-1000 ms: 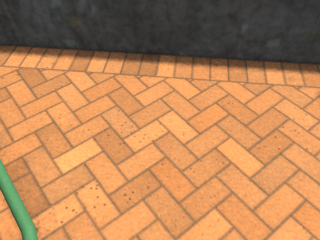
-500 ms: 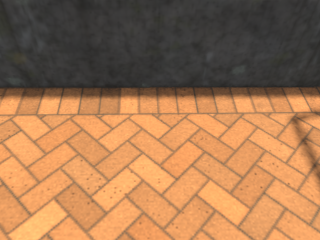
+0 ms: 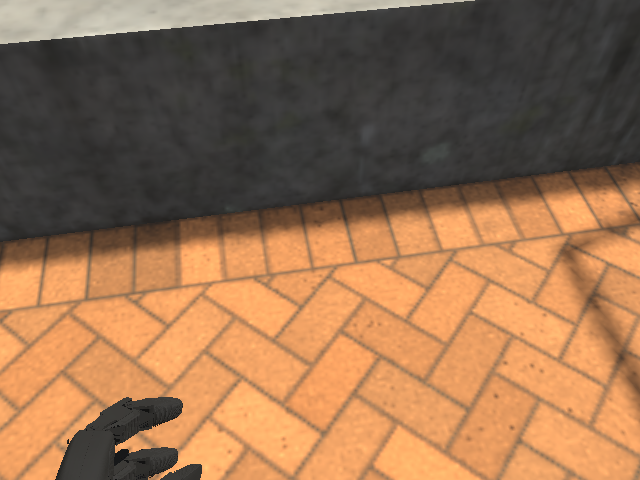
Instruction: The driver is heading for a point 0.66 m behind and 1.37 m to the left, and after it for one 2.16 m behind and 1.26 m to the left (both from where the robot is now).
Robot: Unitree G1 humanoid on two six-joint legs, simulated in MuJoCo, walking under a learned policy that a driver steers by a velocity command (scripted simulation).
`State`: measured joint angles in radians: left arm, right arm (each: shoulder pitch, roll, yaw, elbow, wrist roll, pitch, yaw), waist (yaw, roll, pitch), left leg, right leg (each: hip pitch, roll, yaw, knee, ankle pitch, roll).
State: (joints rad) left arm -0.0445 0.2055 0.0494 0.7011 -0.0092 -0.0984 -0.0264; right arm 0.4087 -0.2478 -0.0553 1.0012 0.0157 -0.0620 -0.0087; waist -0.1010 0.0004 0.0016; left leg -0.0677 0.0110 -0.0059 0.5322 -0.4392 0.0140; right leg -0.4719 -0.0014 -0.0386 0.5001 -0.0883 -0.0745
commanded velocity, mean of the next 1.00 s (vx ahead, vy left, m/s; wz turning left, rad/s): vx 0.15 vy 0.00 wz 0.46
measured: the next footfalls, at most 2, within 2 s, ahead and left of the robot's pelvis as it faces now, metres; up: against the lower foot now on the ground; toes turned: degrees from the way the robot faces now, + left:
left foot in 0.46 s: +0.25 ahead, +0.13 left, +0.00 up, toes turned +14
right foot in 0.90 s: +0.29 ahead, -0.09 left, +0.00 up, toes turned +31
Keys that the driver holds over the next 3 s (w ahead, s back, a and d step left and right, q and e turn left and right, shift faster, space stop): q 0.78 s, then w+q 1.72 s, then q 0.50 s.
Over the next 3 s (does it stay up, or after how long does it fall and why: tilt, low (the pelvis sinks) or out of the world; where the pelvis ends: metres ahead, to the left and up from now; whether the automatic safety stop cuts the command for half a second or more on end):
stays up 0.59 0.87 0.01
